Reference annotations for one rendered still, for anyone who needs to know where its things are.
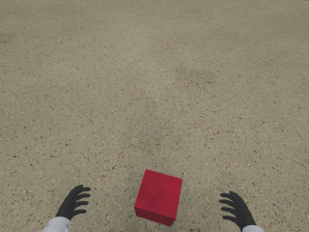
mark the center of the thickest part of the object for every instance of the left robot forearm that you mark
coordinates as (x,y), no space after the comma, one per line
(57,224)

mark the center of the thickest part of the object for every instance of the right robot hand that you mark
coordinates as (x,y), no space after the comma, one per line
(243,217)

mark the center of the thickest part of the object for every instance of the left robot hand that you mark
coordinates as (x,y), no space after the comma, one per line
(67,209)

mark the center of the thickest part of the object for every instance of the carton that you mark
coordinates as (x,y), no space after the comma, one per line
(158,197)

